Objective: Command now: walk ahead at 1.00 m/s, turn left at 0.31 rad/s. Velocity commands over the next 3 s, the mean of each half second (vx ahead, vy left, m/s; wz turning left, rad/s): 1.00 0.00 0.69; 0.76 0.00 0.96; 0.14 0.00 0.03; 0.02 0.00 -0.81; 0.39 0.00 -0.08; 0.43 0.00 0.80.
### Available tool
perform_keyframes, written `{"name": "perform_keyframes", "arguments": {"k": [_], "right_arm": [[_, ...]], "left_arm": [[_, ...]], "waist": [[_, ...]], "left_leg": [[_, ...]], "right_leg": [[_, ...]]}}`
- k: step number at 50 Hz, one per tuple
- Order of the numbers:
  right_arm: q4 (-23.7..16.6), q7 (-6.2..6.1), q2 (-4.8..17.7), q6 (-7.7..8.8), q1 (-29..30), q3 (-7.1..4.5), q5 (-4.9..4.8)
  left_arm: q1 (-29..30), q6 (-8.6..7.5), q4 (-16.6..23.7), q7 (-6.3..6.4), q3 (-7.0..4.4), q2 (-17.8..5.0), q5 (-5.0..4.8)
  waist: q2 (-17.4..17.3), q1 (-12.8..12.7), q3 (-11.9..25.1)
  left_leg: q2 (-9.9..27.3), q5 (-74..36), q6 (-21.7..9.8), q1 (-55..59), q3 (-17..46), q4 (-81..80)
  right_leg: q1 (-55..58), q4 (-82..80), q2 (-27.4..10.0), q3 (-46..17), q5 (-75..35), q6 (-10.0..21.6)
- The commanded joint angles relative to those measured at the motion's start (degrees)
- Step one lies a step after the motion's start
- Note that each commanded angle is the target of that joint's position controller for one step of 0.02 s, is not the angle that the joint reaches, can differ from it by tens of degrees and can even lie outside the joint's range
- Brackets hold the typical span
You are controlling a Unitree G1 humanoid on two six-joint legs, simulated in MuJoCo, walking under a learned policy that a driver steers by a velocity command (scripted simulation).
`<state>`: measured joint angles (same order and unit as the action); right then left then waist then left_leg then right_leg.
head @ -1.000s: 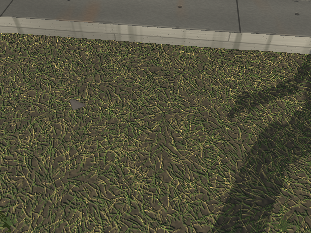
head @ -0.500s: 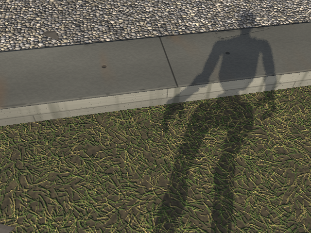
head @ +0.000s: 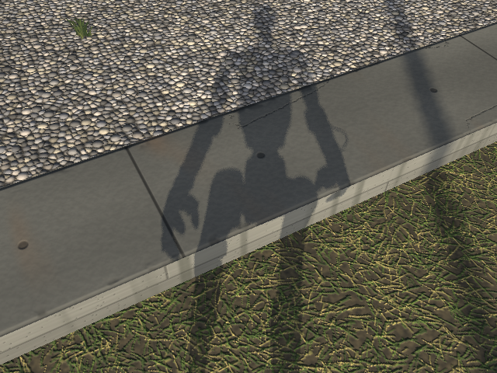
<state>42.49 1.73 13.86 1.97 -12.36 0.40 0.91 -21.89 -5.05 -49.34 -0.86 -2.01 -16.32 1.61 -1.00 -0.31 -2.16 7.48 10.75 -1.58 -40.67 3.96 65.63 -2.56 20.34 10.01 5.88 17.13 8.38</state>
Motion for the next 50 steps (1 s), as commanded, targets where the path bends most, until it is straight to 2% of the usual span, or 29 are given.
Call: {"name": "perform_keyframes", "arguments": {"k": [1,7,10,11,12,13,14,16,19,22,26,29,30,31,32,33,34,37,40,41,42,43,44,45,46,47,48,49,50], "right_arm": [[-2.68,0.99,4.54,0.3,3.78,-1.28,-0.89],[-1.7,2.43,5.8,1.2,5.75,-1.34,-0.45],[5.62,1.18,13.06,0.18,-19.27,-4.53,-0.2],[7.82,0.23,15.22,-0.17,-28.64,-6.23,-0.42],[8.84,-0.36,16.63,-1.0,-24.45,-6.7,-0.85],[5.73,-0.52,20.39,-1.02,-18.09,-7.3,0.53],[3.41,-0.79,15.43,-1.06,-14.83,-6.99,0.45],[4.46,-1.09,11.32,-0.39,-10.99,-5.9,0.05],[3.83,-1.31,11.67,1.9,-8.96,-5.34,-0.67],[3.36,-1.24,12.88,2.62,-9.06,-6.13,-0.9],[2.85,-0.95,13.48,2.35,-11.11,-7.08,-0.63],[2.79,-0.87,12.6,2.38,-10.93,-6.79,-0.73],[1.21,-0.77,14.15,3.08,-3.48,-7.09,-1.12],[-0.86,-1.44,8.05,4.01,1.35,-5.67,-1.63],[-4.14,-3.1,1.05,4.43,-1.26,-3.13,-2.29],[-4.46,-4.15,5.63,2.89,-2.48,-3.46,-1.93],[-6.94,-4.36,5.46,1.61,6.52,-3.41,-0.78],[-19.45,-2.93,-2.85,-0.07,23.73,-0.53,0.15],[-24.59,-3.46,-3.29,-1.98,23.65,0.37,-0.01],[-23.89,-2.85,-3.82,-2.61,21.78,0.58,1.02],[-22.38,-1.26,-3.04,-2.97,10.07,1.17,-0.19],[-18.0,-0.52,1.07,-3.6,2.33,-0.62,0.88],[-14.99,-0.49,5.59,-4.55,-8.75,-3.03,0.51],[-10.96,-0.64,9.26,-4.76,-21.03,-5.05,-0.35],[-6.07,2.25,7.81,-2.92,-29.8,-3.6,-1.02],[-9.93,2.71,20.35,-2.05,-27.19,-6.6,0.33],[-9.64,2.09,24.61,-1.86,-21.91,-8.64,1.52],[-8.2,2.69,21.83,-0.45,-13.39,-7.92,1.76],[-5.66,3.51,17.74,0.62,-7.32,-5.79,0.36]], "left_arm": [[2.82,-2.93,3.13,-0.6,-1.01,-5.13,-0.71],[-0.36,-3.09,1.41,2.31,-0.89,-8.93,-0.58],[6.37,0.12,3.72,4.1,-2.37,-13.04,1.46],[10.36,0.74,4.19,3.67,-2.78,-13.4,1.26],[12.35,-0.94,7.08,2.3,0.11,-2.16,2.48],[5.07,-2.1,12.3,1.5,1.38,-1.27,-0.13],[8.88,-3.43,12.3,1.17,1.81,-5.11,0.99],[11.92,-3.16,12.48,0.8,1.81,-6.19,2.07],[12.62,0.46,13.82,0.47,2.96,-4.71,3.6],[22.41,0.78,18.26,-0.33,4.16,-2.69,1.82],[23.64,0.7,19.37,0.75,4.11,-2.66,-0.27],[13.98,-1.37,18.59,2.02,2.33,-5.72,1.17],[0.2,-1.68,14.63,2.94,0.41,-8.39,0.99],[-8.85,-1.7,10.25,3.57,-0.86,-11.03,2.08],[-9.95,-1.05,9.52,2.78,-0.82,-12.46,4.05],[-10.39,0.18,9.52,2.43,-2.33,-11.67,4.03],[-9.6,0.05,9.51,2.24,-1.95,-8.18,4.56],[-6.76,-2.77,0.95,1.5,0.35,-0.54,3.35],[5.28,-2.99,-1.19,0.6,0.92,0.98,0.99],[4.92,-1.67,-2.85,1.29,0.88,1.76,0.57],[10.51,-1.28,-0.29,1.5,-0.16,-3.57,0.6],[8.86,-2.13,2.44,1.47,-1.6,-9.62,-2.12],[11.67,-2.9,4.64,0.47,-3.97,-18.06,-3.1],[17.35,-2.6,8.41,-0.31,-5.83,-21.07,-4.06],[10.48,-4.48,6.28,-4.27,-5.63,-14.6,12.36],[-0.12,-2.93,11.42,-5.69,-4.85,-9.6,6.04],[-3.75,-2.88,13.64,-4.86,-3.45,-6.33,-0.9],[3.09,-4.01,16.19,-3.67,-3.31,-8.99,-3.92],[3.19,-3.05,18.64,-1.97,-2.91,-9.73,-2.36]], "waist": [[0.42,0.22,-6.12],[6.19,1.28,0.69],[8.28,14.92,11.17],[3.61,20.64,11.87],[-13.17,12.55,6.73],[-16.39,5.37,17.44],[-2.33,6.88,12.93],[8.07,1.0,0.32],[6.58,-2.5,-3.9],[2.64,0.5,-5.2],[-3.63,3.79,2.26],[3.41,-2.3,12.8],[3.16,-10.72,18.03],[8.03,-13.06,17.54],[16.3,-6.78,16.53],[11.57,-8.84,23.69],[8.22,-11.77,18.39],[7.56,-3.9,-5.6],[7.24,6.46,-11.61],[5.76,8.19,-8.7],[6.43,14.51,-1.96],[6.07,16.03,10.93],[10.77,20.65,19.48],[10.51,25.23,27.14],[-12.32,20.04,23.11],[-21.06,11.05,47.31],[-11.86,9.62,36.43],[-1.37,8.5,18.48],[-1.61,2.78,17.07]], "left_leg": [[-1.66,-13.18,-1.99,3.88,-4.42,-13.05],[-10.59,-21.83,-6.14,13.99,-14.03,-29.75],[-14.36,-7.07,-10.19,36.67,-11.58,-28.57],[-11.25,-3.7,-14.19,45.31,-6.49,-33.87],[-4.7,-11.04,-16.52,54.85,5.38,-26.31],[6.05,7.73,-29.03,65.68,36.75,-40.09],[7.32,22.7,-26.1,59.28,43.46,-52.21],[3.31,16.21,-20.44,38.43,34.01,-55.5],[-4.38,2.64,-18.3,20.54,21.61,-57.23],[-9.37,-10.19,-15.37,14.54,15.25,-57.51],[-8.04,-31.95,-10.71,27.13,16.25,-48.77],[-11.83,-60.2,-6.04,28.72,16.61,-21.34],[-12.39,-50.32,-5.52,20.87,15.83,-7.57],[-14.17,-3.33,-5.47,5.33,10.67,4.44],[-13.78,22.31,-4.49,-12.15,4.21,18.31],[-10.69,20.64,-4.19,-20.0,-0.04,27.62],[-7.99,20.67,-4.71,-27.26,-1.74,39.17],[-4.0,28.98,-6.55,-39.37,2.65,45.75],[-4.3,30.55,-6.36,-30.2,-5.25,33.62],[-7.02,26.58,-6.55,-21.87,-9.33,30.69],[-6.78,13.08,-6.26,2.84,-10.34,11.59],[-13.25,2.79,-5.53,26.81,-14.83,12.1],[-14.14,1.52,-5.61,35.64,-12.33,7.69],[-14.97,-0.53,-6.49,45.85,-8.95,-0.7],[-9.68,-30.43,-8.49,72.84,6.32,-19.1],[-0.15,-67.69,-19.33,72.65,38.47,-25.08],[7.46,-59.58,-17.18,61.42,53.59,-31.58],[5.44,-51.21,-15.14,43.34,43.1,-31.77],[3.55,-37.49,-14.47,36.84,37.46,-34.34]], "right_leg": [[-10.08,-15.07,-12.81,-1.41,-31.87,-2.21],[8.21,-9.29,-17.19,5.2,-74.38,-7.93],[5.07,25.38,-19.99,4.74,-86.49,-8.49],[-3.9,51.62,-14.49,6.31,-62.31,-7.99],[-30.86,73.63,-4.75,1.87,8.74,-8.26],[-47.92,81.71,-4.08,-9.81,13.86,-9.69],[-49.38,73.38,-8.25,-13.91,6.2,-7.74],[-42.67,60.59,-12.91,-12.32,1.13,-8.04],[-32.28,46.92,-15.9,-9.43,0.77,-11.26],[-25.69,27.69,-15.15,-5.34,-10.95,-12.33],[-20.55,18.99,-11.13,-5.11,-19.55,-10.24],[-0.71,11.2,-8.69,-5.38,-12.98,-6.43],[15.23,4.91,-10.69,-7.27,-15.28,-6.33],[30.0,5.27,-22.35,-12.27,-22.34,-5.28],[40.69,15.64,-37.94,-23.73,-67.04,-4.19],[40.97,14.59,-42.13,-31.04,-49.15,3.58],[34.87,6.62,-41.36,-34.51,-23.64,4.57],[9.86,-8.15,-36.37,-17.41,-14.66,-3.93],[-8.22,-19.51,-29.85,2.41,-31.93,-9.17],[-12.61,-17.47,-22.69,8.66,-40.95,-8.67],[-23.43,-12.86,-18.28,14.71,-48.65,-8.29],[-26.58,-5.9,-20.13,10.77,-75.83,-4.91],[-21.33,7.73,-20.8,9.12,-83.04,-4.88],[-18.7,26.59,-22.11,6.24,-83.77,-6.3],[-48.89,47.41,-22.41,3.34,-5.95,-11.1],[-37.8,78.72,-9.52,-10.9,6.91,-10.6],[-47.42,91.18,-6.44,-23.2,3.69,-12.51],[-52.54,94.68,-5.0,-22.45,3.72,-12.85],[-53.78,94.37,-5.47,-21.75,1.39,-12.84]]}}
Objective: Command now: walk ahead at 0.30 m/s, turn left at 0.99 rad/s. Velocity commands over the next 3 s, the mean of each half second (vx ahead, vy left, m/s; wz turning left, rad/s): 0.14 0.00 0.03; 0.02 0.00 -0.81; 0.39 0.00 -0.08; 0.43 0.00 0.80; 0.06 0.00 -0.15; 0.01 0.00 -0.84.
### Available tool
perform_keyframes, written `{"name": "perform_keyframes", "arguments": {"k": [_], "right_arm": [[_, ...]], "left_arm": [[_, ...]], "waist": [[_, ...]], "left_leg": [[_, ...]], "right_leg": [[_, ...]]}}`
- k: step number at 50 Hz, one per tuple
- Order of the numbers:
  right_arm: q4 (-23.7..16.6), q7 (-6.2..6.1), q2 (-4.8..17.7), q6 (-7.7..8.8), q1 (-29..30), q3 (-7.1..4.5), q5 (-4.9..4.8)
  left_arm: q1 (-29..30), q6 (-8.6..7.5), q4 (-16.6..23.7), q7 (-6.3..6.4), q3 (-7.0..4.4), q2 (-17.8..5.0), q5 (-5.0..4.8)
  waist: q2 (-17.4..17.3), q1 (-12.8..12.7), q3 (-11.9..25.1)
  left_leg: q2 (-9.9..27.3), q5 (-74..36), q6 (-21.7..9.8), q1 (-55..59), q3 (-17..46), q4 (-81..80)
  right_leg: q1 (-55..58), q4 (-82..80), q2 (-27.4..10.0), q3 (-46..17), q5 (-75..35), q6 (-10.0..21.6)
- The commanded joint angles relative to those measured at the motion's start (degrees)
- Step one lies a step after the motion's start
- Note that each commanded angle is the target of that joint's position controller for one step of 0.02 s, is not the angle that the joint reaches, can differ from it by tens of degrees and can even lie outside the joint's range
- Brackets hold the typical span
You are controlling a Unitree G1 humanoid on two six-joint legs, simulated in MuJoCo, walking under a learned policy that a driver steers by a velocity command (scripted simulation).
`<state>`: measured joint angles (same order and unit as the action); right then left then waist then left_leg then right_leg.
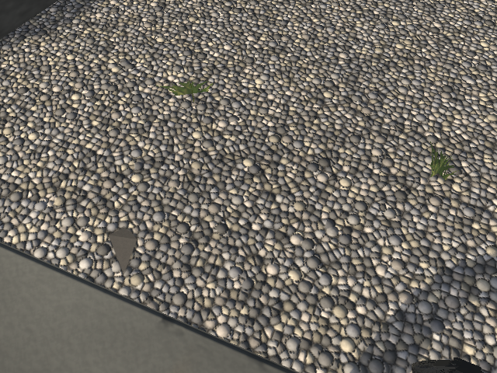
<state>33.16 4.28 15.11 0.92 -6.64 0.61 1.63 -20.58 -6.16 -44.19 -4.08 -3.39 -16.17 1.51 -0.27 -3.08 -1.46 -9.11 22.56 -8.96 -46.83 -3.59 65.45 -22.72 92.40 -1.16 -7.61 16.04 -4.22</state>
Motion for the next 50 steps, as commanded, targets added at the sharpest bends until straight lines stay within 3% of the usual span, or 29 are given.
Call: {"name": "perform_keyframes", "arguments": {"k": [1,2,4,6,8,10,12,14,16,18,20,21,22,23,24,25,26,27,29,31,35,41,44,45,46,47,48,49,50], "right_arm": [[5.88,1.38,10.28,2.97,-8.75,-3.3,-0.49],[5.88,1.68,7.24,4.01,-2.84,-2.28,-0.11],[8.08,1.23,5.76,6.83,-0.12,-1.13,0.45],[9.05,-0.56,6.78,8.36,-2.8,-1.47,1.08],[8.27,-2.56,7.71,8.97,-7.3,-1.71,1.75],[6.4,-3.1,7.34,9.1,-7.9,-1.36,-0.09],[4.61,-2.94,9.27,9.07,-5.94,-1.83,-2.4],[5.6,-2.25,12.06,8.61,-8.43,-2.58,-2.4],[7.07,-1.85,12.68,7.87,-12.28,-3.19,-2.34],[8.59,-2.56,15.9,6.47,-18.13,-5.53,-2.04],[8.79,-3.22,13.9,5.85,-17.99,-5.6,-1.51],[7.96,-3.37,12.74,5.75,-15.93,-5.24,-1.43],[6.44,-3.42,11.83,5.81,-13.76,-4.87,-1.86],[3.62,-3.87,11.54,5.92,-13.05,-4.58,-1.63],[1.08,-5.28,11.37,3.86,-2.38,-4.57,-0.63],[-0.65,-5.18,7.63,2.89,-2.18,-3.13,0.4],[0.28,-4.43,9.15,1.89,-4.98,-3.55,-0.42],[0.29,-4.21,8.67,0.84,-4.25,-3.47,-1.4],[-0.21,-4.97,8.26,-0.43,-2.2,-3.4,-1.25],[-0.22,-5.81,7.2,-0.53,-1.35,-3.35,-1.33],[1.84,-6.96,7.17,-0.03,-1.66,-3.83,-1.64],[2.85,-6.06,6.65,0.97,0.97,-4.84,-2.29],[3.95,-5.38,7.5,1.74,-0.91,-5.97,-2.74],[4.66,-5.38,8.1,1.8,-2.35,-6.47,-2.73],[4.43,-5.59,10.14,1.44,-2.65,-6.99,-1.99],[4.0,-5.71,13.63,0.61,-1.59,-7.45,0.06],[2.66,-5.7,11.47,0.77,0.61,-7.3,1.67],[1.12,-6.25,8.2,0.64,4.14,-6.3,1.0],[0.51,-6.81,6.38,0.25,5.57,-5.67,-0.08]], "left_arm": [[1.93,-0.62,14.26,3.55,-0.66,-9.07,0.17],[0.47,1.18,14.01,4.35,0.64,-7.52,0.49],[-1.86,2.4,12.3,4.73,2.3,-5.46,1.17],[5.71,1.43,14.14,4.96,2.96,-4.99,1.02],[9.09,0.49,14.36,3.64,2.94,-3.95,0.06],[9.21,0.96,13.07,1.05,3.3,-1.95,0.56],[13.55,1.63,12.34,-1.16,2.75,-2.08,1.14],[15.95,1.31,11.21,-1.85,1.84,-2.66,0.99],[17.12,-0.15,10.44,-1.5,1.11,-3.99,-0.11],[19.31,-1.42,11.35,0.11,0.81,-5.44,0.11],[19.13,-1.88,11.0,1.06,1.42,-4.19,0.46],[17.75,-2.06,10.42,1.46,1.43,-4.26,-0.15],[16.78,-2.47,10.06,1.91,0.65,-6.7,-0.68],[16.86,-2.9,10.15,2.39,-0.8,-11.41,-1.11],[5.64,-0.05,9.79,2.71,-3.74,-16.0,-4.13],[-0.14,1.62,8.54,3.0,-4.05,-17.66,-3.3],[1.11,3.07,9.9,3.03,-3.14,-13.7,-2.79],[4.65,4.09,11.75,3.45,-2.7,-11.38,-2.96],[9.91,5.8,14.12,4.53,-1.72,-8.56,-3.64],[11.6,7.25,14.88,5.49,-2.26,-9.53,-3.07],[10.25,8.22,14.95,7.17,-3.54,-11.67,-2.7],[11.52,9.54,16.18,7.43,-4.51,-11.75,-2.77],[12.39,9.94,16.85,7.16,-4.94,-11.69,-3.04],[12.46,9.98,16.96,7.01,-4.73,-10.98,-3.4],[9.28,10.03,16.33,6.78,-3.95,-8.62,-3.36],[10.02,9.6,17.64,6.45,-3.79,-8.0,-3.72],[9.15,8.37,16.9,5.99,-4.86,-11.82,-2.53],[8.08,8.15,15.13,5.73,-5.26,-13.61,-2.47],[7.0,8.52,13.42,5.87,-4.87,-12.45,-2.37]], "waist": [[1.55,1.09,14.64],[2.99,-3.67,10.88],[1.39,-6.62,10.0],[4.73,-3.86,9.34],[1.96,-1.04,9.76],[-0.52,-0.32,8.05],[-1.02,0.85,4.96],[-3.99,1.97,3.63],[-4.97,4.64,3.42],[-4.55,8.62,3.64],[-3.5,9.51,4.77],[-2.81,8.6,6.03],[-0.31,7.65,8.28],[4.16,8.75,14.3],[-2.52,0.3,14.92],[9.12,-1.22,18.31],[5.22,-0.04,20.21],[4.22,1.02,16.1],[1.46,3.05,10.04],[3.63,4.14,7.85],[8.5,3.66,10.47],[11.57,1.85,9.1],[12.41,2.69,7.8],[10.98,3.49,7.92],[4.94,2.25,10.51],[-11.61,1.18,7.73],[-14.48,0.92,6.75],[-10.38,-0.06,5.31],[-7.0,0.06,4.0]], "left_leg": [[18.36,-42.61,-7.61,34.48,41.63,-34.57],[17.4,-35.61,-7.68,23.27,40.05,-37.81],[15.7,-32.5,-6.51,14.54,34.36,-42.31],[12.5,-35.4,-3.07,16.52,25.8,-42.43],[9.02,-42.2,0.75,18.99,17.42,-41.33],[7.63,-44.3,3.92,21.09,13.66,-42.14],[8.26,-44.44,7.56,20.01,12.58,-42.16],[13.19,-46.9,9.03,26.74,14.97,-41.01],[18.18,-49.55,7.79,39.1,17.96,-38.27],[23.34,-50.92,0.99,52.86,21.63,-36.95],[25.24,-50.02,-4.31,58.12,22.07,-35.44],[24.55,-49.86,-4.57,57.02,20.79,-35.07],[20.38,-48.42,-1.94,53.06,17.14,-33.31],[11.5,-42.66,3.92,46.7,9.38,-29.46],[6.13,-36.36,8.92,27.38,4.96,-12.54],[-1.27,8.66,12.39,11.31,5.43,2.62],[1.63,12.51,12.0,9.08,12.54,8.46],[3.33,9.94,12.14,7.8,13.42,10.51],[5.68,4.59,12.26,7.76,12.92,5.18],[4.85,1.22,12.38,11.05,11.85,-4.91],[2.93,-2.17,13.44,15.69,12.62,-15.43],[2.35,-5.54,12.32,22.84,13.64,-26.5],[3.53,-8.5,10.67,30.17,13.56,-37.5],[5.78,-12.8,9.53,35.46,13.38,-43.32],[14.31,-12.09,5.9,41.63,18.92,-46.14],[24.51,-13.49,-1.94,41.17,31.61,-49.84],[29.29,-12.97,-5.82,35.97,38.03,-51.12],[27.07,-11.89,-4.76,33.53,32.29,-49.93],[23.15,-10.7,-2.54,31.72,26.57,-48.96]], "right_leg": [[-31.96,18.55,3.56,-6.58,1.19,-0.82],[-29.46,16.36,1.98,-4.88,2.89,0.01],[-26.5,12.93,-1.23,-3.34,2.91,0.73],[-26.83,1.15,-3.04,0.85,0.28,0.23],[-21.24,-9.85,-3.76,5.0,-4.17,-1.44],[-14.81,-20.5,-4.4,5.7,-11.27,-3.34],[-8.85,-34.86,-3.35,6.5,-18.95,-3.41],[-9.39,-42.84,-2.19,6.25,-22.1,-2.95],[-14.63,-50.63,-2.41,4.89,-18.61,-2.44],[-23.29,-55.18,-2.34,4.19,-11.0,-0.3],[-23.48,-59.75,-3.23,3.03,-10.83,2.7],[-18.52,-61.61,-2.4,3.41,-14.92,4.95],[-9.33,-63.33,-0.96,3.85,-25.87,8.7],[4.68,-63.46,-1.21,0.39,-43.0,15.81],[18.62,-60.86,-6.9,-9.51,-48.04,18.83],[31.37,-66.82,-16.77,-26.1,-58.18,25.43],[32.11,-67.87,-16.0,-27.85,-48.96,23.35],[27.12,-68.2,-13.64,-24.16,-41.67,20.61],[17.01,-71.23,-9.37,-20.23,-27.93,17.08],[11.89,-73.41,-5.31,-19.53,-18.07,14.84],[11.3,-72.52,-3.69,-21.41,-16.07,13.72],[8.72,-73.22,-1.62,-27.0,-4.31,11.97],[7.35,-72.84,-0.16,-30.46,0.86,10.82],[4.94,-71.05,1.82,-29.62,5.68,9.43],[1.61,-63.52,5.08,-24.57,17.0,7.36],[-8.74,-49.6,13.18,-10.41,21.25,4.71],[-10.21,-34.67,10.73,-7.6,17.88,2.21],[-10.04,-28.38,8.41,-5.81,13.78,1.34],[-9.07,-24.83,7.84,-4.26,10.45,0.71]]}}
Over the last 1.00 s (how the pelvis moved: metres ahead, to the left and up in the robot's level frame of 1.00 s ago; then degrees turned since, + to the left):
0.83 0.28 0.03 49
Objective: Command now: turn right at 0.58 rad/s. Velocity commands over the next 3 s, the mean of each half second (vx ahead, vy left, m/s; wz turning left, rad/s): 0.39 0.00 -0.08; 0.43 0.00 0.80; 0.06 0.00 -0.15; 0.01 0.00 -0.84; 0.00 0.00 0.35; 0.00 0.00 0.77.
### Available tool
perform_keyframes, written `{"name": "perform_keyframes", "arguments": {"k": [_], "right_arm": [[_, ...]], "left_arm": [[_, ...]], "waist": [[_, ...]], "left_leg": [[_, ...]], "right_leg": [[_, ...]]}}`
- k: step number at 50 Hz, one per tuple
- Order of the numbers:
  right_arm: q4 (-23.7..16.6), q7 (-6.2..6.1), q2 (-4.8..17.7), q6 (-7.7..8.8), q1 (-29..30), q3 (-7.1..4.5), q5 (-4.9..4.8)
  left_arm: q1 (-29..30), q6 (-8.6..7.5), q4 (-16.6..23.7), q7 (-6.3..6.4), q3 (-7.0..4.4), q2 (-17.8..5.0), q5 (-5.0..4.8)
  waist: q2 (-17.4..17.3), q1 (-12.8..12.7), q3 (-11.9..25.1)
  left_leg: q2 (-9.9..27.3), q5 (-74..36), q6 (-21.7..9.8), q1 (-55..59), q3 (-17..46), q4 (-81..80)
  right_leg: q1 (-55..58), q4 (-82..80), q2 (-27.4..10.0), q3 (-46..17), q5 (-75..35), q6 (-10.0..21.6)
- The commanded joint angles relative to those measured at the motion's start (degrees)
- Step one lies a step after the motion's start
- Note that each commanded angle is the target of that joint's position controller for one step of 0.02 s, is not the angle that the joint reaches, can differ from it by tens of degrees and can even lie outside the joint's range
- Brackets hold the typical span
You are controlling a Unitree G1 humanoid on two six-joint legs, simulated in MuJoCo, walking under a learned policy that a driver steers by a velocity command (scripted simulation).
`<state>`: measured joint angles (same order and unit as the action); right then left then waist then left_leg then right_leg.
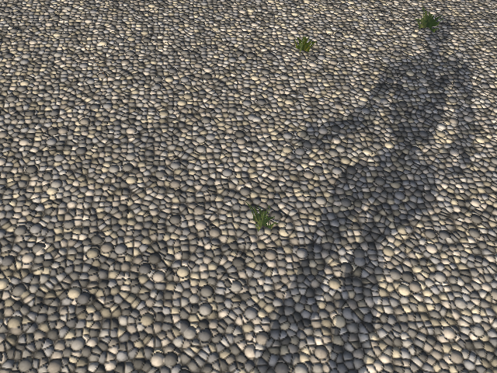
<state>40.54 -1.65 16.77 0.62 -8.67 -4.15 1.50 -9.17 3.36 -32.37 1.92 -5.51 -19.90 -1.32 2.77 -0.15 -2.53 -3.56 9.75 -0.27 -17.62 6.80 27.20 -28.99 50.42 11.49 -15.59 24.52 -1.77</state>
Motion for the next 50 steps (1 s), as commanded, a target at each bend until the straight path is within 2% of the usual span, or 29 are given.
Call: {"name": "perform_keyframes", "arguments": {"k": [1,6,7,8,10,12,14,15,16,17,18,20,22,23,28,30,32,33,34,35,36,37,38,39,40,41,44,47,50], "right_arm": [[-7.02,-1.42,4.05,0.07,7.44,-0.39,-0.92],[-5.77,-1.86,4.76,-1.52,1.05,0.23,-0.74],[-8.13,-0.84,4.52,2.22,0.06,-0.25,-3.17],[-8.14,-0.04,5.41,4.24,-0.39,-0.18,-2.91],[-9.24,0.06,8.5,5.55,1.2,-1.12,-1.35],[-10.72,-0.77,8.8,4.35,1.9,-1.44,-1.42],[-10.3,0.06,7.93,2.01,1.36,-0.94,-1.52],[-8.98,1.02,3.87,1.3,-2.1,0.46,0.05],[-8.18,2.07,-4.13,1.71,-4.42,2.94,0.28],[-10.61,2.24,-9.6,3.63,-4.63,4.17,0.94],[-13.22,1.28,4.21,3.08,7.22,-0.12,-0.82],[-11.77,2.68,3.09,2.02,7.71,-0.49,-0.91],[-7.57,4.7,4.69,0.37,1.52,-1.38,-1.03],[-6.54,5.17,4.5,-0.13,1.31,-1.38,-1.12],[-6.56,6.2,2.17,-0.85,6.27,-0.17,-0.58],[-7.55,6.58,0.17,-0.77,8.92,1.0,0.12],[-7.99,6.64,-0.42,-1.09,8.32,1.69,0.03],[-9.87,6.87,2.19,1.28,6.62,0.18,-5.94],[-8.08,7.05,5.24,1.75,-0.49,-0.86,-6.49],[-5.46,6.54,8.93,1.47,-9.94,-2.62,-5.96],[-2.26,4.91,12.17,0.91,-21.11,-4.44,-4.9],[-1.28,2.47,11.47,0.25,-20.35,-4.16,-4.09],[-5.03,2.08,15.4,1.32,-16.0,-3.54,0.17],[-6.79,2.1,13.81,1.49,-14.83,-3.83,0.67],[-8.05,2.14,11.68,1.94,-10.38,-3.35,-1.31],[-8.8,2.19,9.32,2.24,-5.45,-2.59,-3.02],[-10.27,2.0,9.21,2.14,-0.22,-2.63,-2.59],[-8.52,0.85,10.37,0.88,-0.96,-3.08,-2.5],[-7.61,-0.57,9.84,-1.45,-1.63,-2.98,-3.61]], "left_arm": [[-5.42,-0.66,0.78,0.09,-1.97,-6.59,0.8],[-0.31,-1.43,2.76,0.49,0.71,-2.23,0.29],[-7.01,-4.59,0.21,-2.13,3.12,1.83,4.82],[-10.92,-5.88,-1.71,-4.17,1.36,-1.78,5.2],[-12.23,-7.24,-4.1,-5.44,0.0,-4.34,4.74],[-9.48,-8.3,-5.21,-5.75,1.12,-1.17,5.3],[-10.19,-9.37,-6.84,-6.73,2.19,2.18,4.25],[-11.16,-10.22,-7.58,-7.07,2.3,2.65,4.27],[-17.22,-11.46,-8.34,-7.16,2.09,1.73,4.46],[-20.47,-12.78,-7.55,-6.02,1.18,-4.93,5.89],[-25.29,-8.11,-9.32,-2.54,-2.99,-12.81,3.67],[-16.07,-7.61,-7.96,-1.9,-0.19,-6.45,3.27],[-12.97,-8.35,-8.47,-1.85,1.64,-1.33,2.43],[-13.07,-8.76,-9.2,-1.94,2.06,0.24,2.72],[-18.96,-9.59,-13.61,-1.67,2.26,1.75,3.11],[-18.78,-9.28,-14.75,-1.01,2.73,2.3,2.86],[-18.67,-8.95,-15.11,0.23,2.42,-0.8,2.38],[-16.88,-8.05,-13.41,2.52,0.3,-8.98,0.62],[-13.24,-7.2,-11.94,3.81,-0.4,-10.94,0.71],[-9.9,-6.69,-10.1,3.97,-0.88,-11.52,0.96],[-5.99,-6.88,-7.75,3.19,-0.82,-10.19,0.36],[-5.23,-8.2,-5.92,0.96,1.84,0.07,1.4],[-15.02,-9.98,-3.49,0.1,3.7,4.44,2.19],[-11.62,-11.3,-1.88,-0.46,2.9,-2.13,1.33],[-6.32,-11.81,0.49,-0.72,2.52,-3.94,0.26],[-5.66,-11.43,0.57,-0.68,2.22,-3.86,0.81],[-6.43,-9.0,0.29,-0.61,1.36,-4.8,2.15],[-2.67,-7.9,1.62,0.51,2.2,-1.49,3.63],[-0.15,-6.67,1.76,0.74,2.41,-0.74,2.41]], "waist": [[-8.61,-2.31,4.37],[-10.84,1.86,3.79],[-17.16,3.21,4.65],[-15.0,1.6,3.93],[-11.72,0.84,2.68],[-11.43,2.4,3.2],[-5.17,0.55,3.62],[-2.22,-0.07,4.6],[0.55,-2.69,6.26],[3.25,-3.09,3.76],[-7.86,-9.36,5.08],[-3.44,-5.19,-9.28],[2.64,-2.5,-7.67],[1.42,-2.09,-7.65],[0.9,-3.9,-8.61],[0.9,-3.45,-9.97],[3.0,-1.98,-6.13],[9.23,0.52,-2.64],[9.43,4.93,2.71],[8.54,8.99,7.28],[3.56,13.92,10.79],[-13.16,10.07,7.64],[-16.47,2.47,19.35],[-6.24,5.94,27.66],[0.23,3.45,16.27],[6.27,-0.43,9.51],[2.87,-3.91,1.59],[-0.5,-2.94,4.29],[-6.15,-1.23,10.89]], "left_leg": [[15.53,1.53,-10.5,2.65,13.56,-10.21],[13.1,-4.07,-12.18,9.33,8.28,-8.96],[13.53,16.13,-12.64,4.92,8.9,-16.57],[16.12,26.47,-9.83,3.66,13.51,-18.41],[15.19,27.9,-5.23,1.8,10.57,-17.78],[13.89,22.61,-4.31,1.89,8.55,-12.08],[12.18,27.39,-7.7,-0.89,9.79,-4.23],[10.17,27.44,-8.08,-8.94,11.04,3.14],[6.16,24.9,-5.58,-23.4,9.47,17.74],[-2.99,20.2,-0.94,-43.39,6.86,29.89],[3.97,15.89,-2.74,-45.92,1.73,34.75],[3.85,3.3,-2.2,-48.53,4.21,37.44],[4.37,-2.56,-1.5,-38.26,0.83,37.53],[4.01,-3.84,-1.85,-35.11,-1.15,37.93],[4.15,-7.14,-4.66,-35.8,-9.4,33.15],[3.48,-6.4,-5.49,-31.1,-15.88,24.49],[-0.44,-5.32,-7.02,-18.88,-21.9,16.81],[-0.85,-8.07,-6.79,-13.99,-18.6,14.51],[-1.99,-8.15,-7.14,-7.23,-17.73,12.67],[-2.54,-8.93,-8.43,2.95,-15.72,10.64],[-1.63,-16.43,-10.82,18.23,-10.64,1.55],[3.36,-26.4,-14.01,30.41,-1.02,0.04],[18.22,-44.25,-26.81,42.76,25.85,5.97],[21.59,-22.08,-29.96,40.86,34.84,-3.79],[18.2,-8.4,-26.51,30.43,32.37,-9.99],[15.67,-2.66,-23.29,20.63,28.76,-12.8],[9.2,-12.77,-20.17,1.94,20.94,-14.96],[3.39,-30.84,-16.89,-4.6,12.93,-9.28],[1.41,-27.53,-12.11,-1.34,11.07,-4.51]], "right_leg": [[-3.6,22.17,-4.75,5.23,-0.2,-2.42],[-5.28,15.81,-7.39,10.4,-0.53,-4.42],[-5.52,24.59,-6.8,16.85,0.01,-4.88],[-2.21,21.68,-8.51,16.65,6.38,-5.71],[4.32,6.65,-10.32,19.42,5.01,-4.98],[11.3,-11.9,-10.21,19.87,1.27,-2.61],[20.9,-31.62,-8.65,21.48,-9.15,1.82],[29.93,-30.61,-11.43,18.28,-11.12,4.59],[38.88,-23.84,-19.83,11.59,-10.92,11.81],[42.29,-29.36,-40.93,-16.34,-17.27,27.3],[44.1,-41.0,-41.57,-17.95,13.58,17.29],[34.07,-45.64,-34.09,-9.49,13.89,8.65],[28.14,-47.09,-27.06,6.34,0.0,4.38],[26.73,-46.87,-24.4,12.47,-6.78,3.65],[32.22,-47.63,-22.17,24.0,-20.56,2.51],[32.33,-44.48,-20.95,29.05,-43.27,1.13],[32.77,-36.94,-21.05,31.9,-77.27,-0.34],[33.95,-28.74,-23.31,30.05,-91.37,-1.56],[34.79,-21.39,-24.34,29.49,-96.19,-1.94],[32.2,-11.74,-24.44,28.06,-94.48,-1.63],[23.87,4.87,-20.69,27.57,-78.27,-2.03],[4.13,25.06,-9.53,25.05,-3.43,-2.99],[-10.06,47.29,-4.79,12.03,14.03,-4.21],[-12.05,48.78,-6.51,3.44,8.85,-3.21],[-13.97,41.21,-8.63,4.51,4.69,-0.87],[-13.34,34.73,-11.45,5.77,1.52,-0.43],[-6.35,23.87,-13.61,6.73,-1.62,-2.65],[-1.73,9.49,-10.99,10.05,-6.79,-4.96],[0.97,-0.16,-9.03,10.37,-16.13,-5.84]]}}
Over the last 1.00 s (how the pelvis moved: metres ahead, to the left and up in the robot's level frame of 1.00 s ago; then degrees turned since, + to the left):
0.23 -0.05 0.10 -26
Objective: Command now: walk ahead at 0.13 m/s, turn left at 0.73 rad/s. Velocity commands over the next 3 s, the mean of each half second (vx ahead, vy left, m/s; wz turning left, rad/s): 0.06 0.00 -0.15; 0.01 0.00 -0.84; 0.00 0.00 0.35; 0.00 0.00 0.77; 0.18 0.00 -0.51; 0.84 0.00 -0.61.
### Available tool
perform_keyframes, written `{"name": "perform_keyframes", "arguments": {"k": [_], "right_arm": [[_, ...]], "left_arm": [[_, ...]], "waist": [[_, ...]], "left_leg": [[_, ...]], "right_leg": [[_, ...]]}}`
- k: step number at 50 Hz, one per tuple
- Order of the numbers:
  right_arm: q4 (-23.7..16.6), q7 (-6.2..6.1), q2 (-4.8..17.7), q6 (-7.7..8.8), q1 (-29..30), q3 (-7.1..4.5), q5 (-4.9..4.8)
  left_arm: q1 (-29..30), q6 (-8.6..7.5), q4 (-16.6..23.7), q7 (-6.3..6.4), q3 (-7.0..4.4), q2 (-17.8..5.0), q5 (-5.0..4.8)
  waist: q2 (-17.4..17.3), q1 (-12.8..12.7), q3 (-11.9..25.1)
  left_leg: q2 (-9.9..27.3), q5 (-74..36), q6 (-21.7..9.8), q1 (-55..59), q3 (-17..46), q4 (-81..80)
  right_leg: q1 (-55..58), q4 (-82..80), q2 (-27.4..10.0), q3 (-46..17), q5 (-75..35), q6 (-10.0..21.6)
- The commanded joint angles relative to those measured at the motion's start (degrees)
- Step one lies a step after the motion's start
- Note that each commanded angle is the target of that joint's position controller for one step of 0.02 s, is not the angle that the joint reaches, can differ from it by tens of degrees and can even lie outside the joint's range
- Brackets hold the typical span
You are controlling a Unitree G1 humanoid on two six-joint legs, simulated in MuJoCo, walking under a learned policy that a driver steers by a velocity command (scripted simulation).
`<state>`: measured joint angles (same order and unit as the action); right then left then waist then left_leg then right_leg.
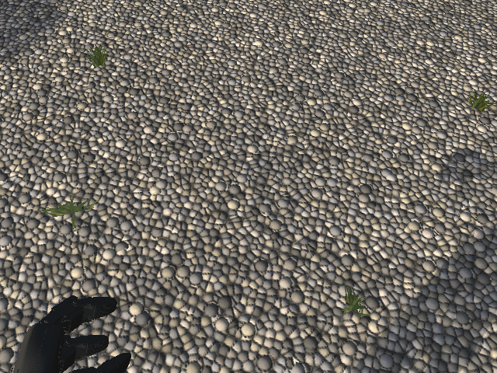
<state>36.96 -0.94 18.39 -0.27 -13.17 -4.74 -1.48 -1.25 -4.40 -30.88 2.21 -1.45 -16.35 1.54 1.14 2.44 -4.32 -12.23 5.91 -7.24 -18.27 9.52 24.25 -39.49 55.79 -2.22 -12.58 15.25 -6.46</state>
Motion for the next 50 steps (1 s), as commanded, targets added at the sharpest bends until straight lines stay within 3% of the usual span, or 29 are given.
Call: {"name": "perform_keyframes", "arguments": {"k": [1,3,5,8,9,10,11,12,13,14,15,17,19,21,24,26,27,28,29,30,31,33,36,38,41,45,48,49,50], "right_arm": [[-3.96,-1.65,7.73,-1.05,2.73,-2.19,-0.75],[-3.79,-1.96,6.54,-1.61,1.9,-1.64,-0.31],[-3.63,-1.91,4.17,-1.66,1.83,-0.5,0.96],[-2.51,-0.93,0.24,-0.73,3.41,1.8,2.08],[-1.42,-0.33,-0.34,0.06,0.77,2.09,2.73],[-0.75,-0.06,0.41,0.83,-4.51,1.77,3.71],[0.26,-0.36,2.61,0.94,-7.02,1.21,2.99],[-0.64,-0.91,5.11,0.63,-2.76,0.56,2.93],[-1.91,-1.23,6.05,-0.06,1.89,-0.07,2.34],[-2.57,-1.3,6.04,-0.88,5.39,-0.41,1.87],[-2.8,-1.06,5.71,-1.4,6.25,-0.61,1.65],[-2.08,-0.65,3.05,-1.56,6.06,-0.2,1.28],[-1.23,-0.69,0.7,-1.18,6.62,0.19,0.76],[-0.39,-0.42,-0.18,-0.6,6.52,0.23,0.47],[0.72,0.25,1.05,0.49,5.24,-0.25,0.01],[2.5,0.46,2.55,1.14,1.43,-1.05,0.14],[3.39,0.24,4.66,1.2,-0.75,-1.86,0.48],[3.24,0.1,9.75,1.03,-1.41,-2.89,2.22],[1.82,0.21,10.63,1.22,3.9,-2.89,4.67],[-0.17,-0.35,6.71,1.56,8.61,-1.82,4.9],[-1.06,-1.11,3.85,1.56,11.74,-1.02,3.84],[-1.33,-2.11,2.69,1.21,12.73,-0.26,2.23],[-0.78,-2.61,3.73,0.4,8.09,-0.12,2.72],[0.0,-2.52,5.33,-0.21,4.4,-0.6,2.86],[0.27,-1.79,7.97,-0.75,3.35,-1.59,2.62],[0.2,-0.45,9.72,-0.59,5.35,-2.54,1.68],[1.35,0.72,9.88,0.31,4.67,-2.8,-0.4],[1.69,0.85,9.26,0.54,5.49,-2.59,-1.29],[3.28,1.1,6.99,1.01,2.51,-1.73,-1.38]], "left_arm": [[-6.56,1.3,0.33,0.28,-1.66,-4.38,-0.75],[-2.95,1.4,0.99,-0.12,-1.61,-4.26,-0.9],[-2.03,0.86,0.84,-0.74,-1.56,-4.6,-0.86],[-4.22,-0.66,-0.55,-2.18,-1.68,-3.89,-0.64],[-3.49,-0.98,-0.19,-2.36,-1.69,-4.06,-0.22],[-1.86,-0.92,1.09,-2.19,-2.3,-7.86,0.38],[-2.23,-0.25,0.65,-1.97,-2.7,-8.66,0.81],[-5.8,0.55,-0.28,-1.98,-2.62,-6.66,-0.22],[-9.09,1.46,-1.02,-2.05,-2.95,-7.09,-1.1],[-12.88,2.14,-1.43,-1.99,-3.93,-9.37,-1.54],[-14.12,2.4,-1.28,-1.62,-4.77,-11.36,-1.74],[-10.54,3.08,0.0,-0.71,-5.23,-11.08,-2.04],[-8.21,4.64,0.73,-0.24,-5.19,-8.97,-2.57],[-8.47,5.9,0.96,0.24,-5.7,-8.92,-2.39],[-9.27,6.79,1.19,0.49,-6.74,-10.04,-2.76],[-8.02,6.96,1.56,0.64,-7.0,-10.27,-3.5],[-8.6,6.91,1.55,0.65,-6.69,-9.21,-3.67],[-8.7,6.85,2.64,0.49,-6.03,-6.68,-3.57],[-10.55,5.92,2.98,-0.1,-6.53,-7.87,-3.62],[-11.76,5.54,1.39,-0.53,-7.68,-11.99,-3.01],[-13.16,5.84,-0.29,-0.69,-7.96,-12.47,-2.81],[-15.58,6.77,-1.65,-0.71,-6.95,-9.18,-2.37],[-10.5,6.9,1.32,-1.26,-5.47,-7.46,-3.4],[-6.65,6.83,3.46,-1.72,-4.7,-6.68,-3.32],[-5.43,6.82,4.96,-2.65,-3.77,-5.4,-3.07],[-5.89,7.46,4.94,-3.32,-3.8,-5.66,-3.01],[-6.43,8.48,5.12,-3.57,-4.21,-5.66,-2.81],[-9.11,8.57,4.17,-3.51,-4.67,-6.04,-2.62],[-12.72,8.36,2.86,-2.9,-5.58,-8.41,-2.06]], "waist": [[-5.94,-2.77,13.42],[-7.97,-0.58,13.17],[-9.2,0.58,13.03],[-8.41,-1.15,11.91],[-6.54,-0.41,10.77],[0.93,3.39,10.58],[9.76,4.24,10.58],[12.04,1.39,10.85],[11.43,-0.93,10.06],[10.14,-3.58,9.6],[7.16,-4.3,9.61],[3.68,-2.51,9.3],[5.58,-2.09,9.2],[8.65,-2.38,10.62],[11.24,-2.73,11.37],[11.03,-0.71,11.42],[9.22,-0.19,11.91],[-3.25,-1.08,11.66],[-15.63,-3.27,8.46],[-11.99,-4.48,6.73],[-8.13,-5.4,5.87],[-6.56,-5.11,4.87],[-7.22,-1.74,3.01],[-7.69,0.96,3.52],[-8.3,1.71,5.19],[-9.25,0.51,6.12],[-9.61,-1.0,7.42],[-8.76,-3.22,8.28],[-3.93,-4.63,10.55]], "left_leg": [[10.37,-20.09,-4.05,0.23,8.72,-0.74],[11.97,-14.25,-3.37,2.38,11.37,0.36],[15.32,-12.71,-3.91,5.54,12.98,2.24],[16.89,-13.57,-2.92,4.73,11.86,6.18],[14.64,-9.1,-0.79,3.38,10.36,7.18],[9.74,3.77,1.95,1.42,6.43,12.6],[6.41,14.66,5.69,-2.09,0.44,16.76],[6.73,18.39,7.87,-2.68,-2.06,18.19],[6.54,22.87,8.58,-5.58,-3.08,20.49],[5.15,29.01,9.25,-10.32,-3.42,26.88],[5.14,29.79,9.8,-13.54,-1.79,33.9],[6.43,24.46,9.93,-13.0,-0.86,34.24],[5.69,20.77,10.25,-9.61,-3.09,25.78],[4.58,18.96,10.43,-5.27,-3.65,19.47],[4.56,15.34,9.15,0.16,-2.76,9.34],[5.89,8.9,7.3,7.47,-2.95,-0.6],[10.21,6.33,5.49,14.22,-1.34,-4.84],[22.59,12.27,-0.85,19.42,12.22,-8.13],[32.74,6.46,-6.45,13.33,22.7,-10.88],[33.14,2.43,-6.93,10.17,18.39,-10.39],[28.84,1.18,-4.3,8.34,11.35,-8.84],[25.26,-4.11,-2.67,9.14,3.87,-7.09],[24.38,-11.08,-4.46,13.0,-2.79,-7.04],[26.01,-15.0,-5.57,17.74,-3.75,-6.52],[28.27,-19.12,-6.11,19.89,-6.83,-5.88],[29.37,-21.78,-4.33,16.47,-12.83,-4.14],[30.34,-24.06,-2.51,16.14,-13.38,0.76],[29.26,-23.0,-0.49,14.41,-15.15,5.08],[25.96,-19.21,3.04,8.25,-17.87,12.59]], "right_leg": [[11.62,-7.79,4.5,7.15,-9.35,-1.17],[10.88,-11.36,3.82,6.4,-10.85,-0.79],[10.98,-13.88,1.86,6.23,-10.99,0.58],[21.43,-26.59,0.71,7.49,-14.23,4.87],[26.53,-31.48,-0.04,4.77,-23.26,6.97],[30.08,-29.86,-5.64,-2.71,-40.01,10.77],[31.41,-31.46,-10.71,-10.04,-39.98,18.6],[30.6,-34.11,-12.34,-18.48,-30.72,22.31],[31.68,-35.57,-12.42,-22.08,-22.86,22.67],[34.03,-37.15,-12.76,-24.95,-16.8,22.89],[34.95,-37.72,-13.05,-26.66,-12.01,22.44],[31.7,-37.64,-8.48,-20.76,-7.57,17.77],[29.31,-38.14,-3.55,-16.14,-4.21,14.68],[28.68,-38.36,-1.73,-15.86,-2.68,14.47],[27.76,-39.69,-1.85,-19.45,1.77,14.54],[24.05,-39.17,-0.44,-20.27,6.02,12.79],[18.98,-36.42,2.06,-18.22,11.34,10.34],[7.87,-24.26,7.99,-9.81,18.55,7.58],[2.03,-8.71,10.84,-0.77,18.17,5.28],[1.93,0.83,6.34,0.79,14.73,3.56],[3.45,4.99,5.73,2.15,10.67,3.09],[1.39,14.41,4.65,4.11,5.94,1.79],[-3.45,13.61,0.65,9.34,2.31,-0.32],[-5.07,8.8,-1.32,10.71,2.16,-1.44],[-1.66,1.7,-3.16,12.44,3.39,-1.27],[7.88,-8.0,-2.34,16.53,2.96,1.16],[15.72,-18.81,0.15,17.15,3.99,4.54],[21.48,-26.57,1.53,17.4,-1.23,6.48],[32.92,-34.39,2.2,14.65,-12.77,9.02]]}}
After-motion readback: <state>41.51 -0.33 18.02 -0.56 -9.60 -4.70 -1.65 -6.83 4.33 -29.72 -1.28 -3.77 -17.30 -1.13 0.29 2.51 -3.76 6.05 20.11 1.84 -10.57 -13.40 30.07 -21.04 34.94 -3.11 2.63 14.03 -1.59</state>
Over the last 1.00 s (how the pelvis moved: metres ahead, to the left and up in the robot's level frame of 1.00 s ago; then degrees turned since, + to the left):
0.28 -0.04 0.00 27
